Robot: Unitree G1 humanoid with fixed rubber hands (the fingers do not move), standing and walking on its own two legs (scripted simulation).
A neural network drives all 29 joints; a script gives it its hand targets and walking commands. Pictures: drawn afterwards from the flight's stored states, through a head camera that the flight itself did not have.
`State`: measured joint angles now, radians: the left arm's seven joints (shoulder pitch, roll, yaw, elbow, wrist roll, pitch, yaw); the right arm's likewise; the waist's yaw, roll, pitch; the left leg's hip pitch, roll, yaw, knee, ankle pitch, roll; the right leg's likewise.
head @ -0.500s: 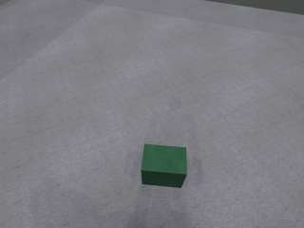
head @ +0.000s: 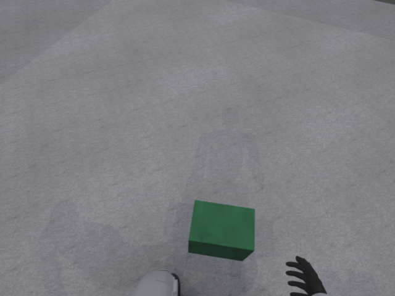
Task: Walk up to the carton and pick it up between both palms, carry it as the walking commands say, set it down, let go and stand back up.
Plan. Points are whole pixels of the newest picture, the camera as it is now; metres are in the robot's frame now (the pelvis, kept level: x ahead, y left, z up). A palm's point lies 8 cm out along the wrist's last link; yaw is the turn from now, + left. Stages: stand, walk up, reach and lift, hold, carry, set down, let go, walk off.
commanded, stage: walk up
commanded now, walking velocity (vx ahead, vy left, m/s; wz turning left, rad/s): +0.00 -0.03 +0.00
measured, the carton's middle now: (219, 231) +0.40 -0.07 -0.64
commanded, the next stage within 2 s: stand in 1.34 s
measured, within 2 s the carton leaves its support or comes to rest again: neither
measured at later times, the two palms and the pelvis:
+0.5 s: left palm out of the picture +0.09 +0.20 -0.12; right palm out of the picture +0.06 -0.33 -0.13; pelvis +0.01 -0.06 +0.00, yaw -1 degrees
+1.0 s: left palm out of the picture +0.00 +0.17 -0.13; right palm out of the picture +0.02 -0.30 -0.11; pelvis -0.01 -0.06 +0.02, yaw +0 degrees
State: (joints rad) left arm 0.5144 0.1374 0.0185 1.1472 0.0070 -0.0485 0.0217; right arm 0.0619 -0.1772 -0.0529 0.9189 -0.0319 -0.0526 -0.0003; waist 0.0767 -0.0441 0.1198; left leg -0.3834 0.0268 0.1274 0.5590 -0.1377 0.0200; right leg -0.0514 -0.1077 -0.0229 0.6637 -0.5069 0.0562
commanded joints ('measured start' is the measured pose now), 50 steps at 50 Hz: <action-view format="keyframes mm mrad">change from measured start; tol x32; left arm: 1 52 102 6 -69 -37 39 19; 50 -216 122 9 -92 6 42 5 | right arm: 1 265 -139 3 35 32 8 -28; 50 243 -100 18 103 26 40 -32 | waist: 1 -107 175 -296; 19 -86 290 -193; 24 -26 -250 -142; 50 -67 110 -33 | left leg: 1 410 407 -294 -146 1056 206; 5 101 233 -166 -275 270 120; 10 188 454 -353 -213 644 247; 15 -15 292 -212 -284 -14 155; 19 107 278 -213 -215 123 110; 24 -142 1 -111 444 -495 -37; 29 -127 -32 -164 630 -297 -32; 39 337 115 -234 -248 140 23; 50 213 78 -191 -300 -33 13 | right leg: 1 -238 19 48 349 -139 -26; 13 -409 30 61 524 57 2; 19 -287 106 -39 86 57 -11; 26 -210 -268 278 -328 853 -253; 30 -79 -101 142 -270 887 -181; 32 -71 -44 109 -378 388 -153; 50 -108 12 68 -342 389 -77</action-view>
